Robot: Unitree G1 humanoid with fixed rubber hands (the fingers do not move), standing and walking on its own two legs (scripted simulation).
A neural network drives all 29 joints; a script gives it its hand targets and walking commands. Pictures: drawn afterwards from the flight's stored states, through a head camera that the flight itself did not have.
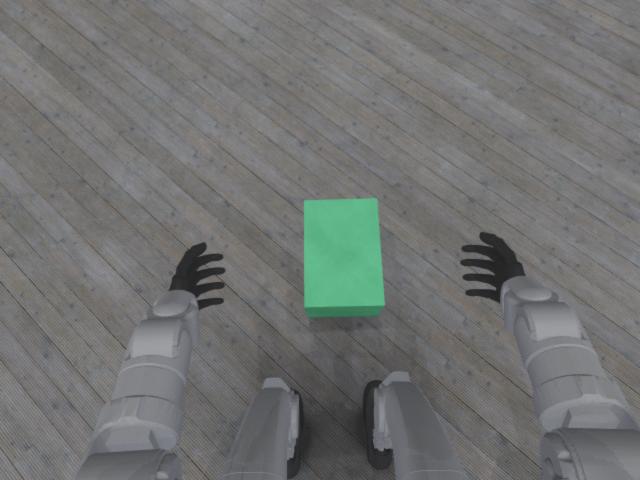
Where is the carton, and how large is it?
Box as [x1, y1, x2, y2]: [304, 198, 384, 317]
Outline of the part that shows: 376,198 304,200 304,307 308,317 377,315 384,305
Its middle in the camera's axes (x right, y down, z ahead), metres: +0.06 +0.05 +1.06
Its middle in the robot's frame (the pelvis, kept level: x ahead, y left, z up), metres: +0.54 -0.02 -0.60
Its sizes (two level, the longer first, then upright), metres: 0.281 0.192 0.175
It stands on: the floor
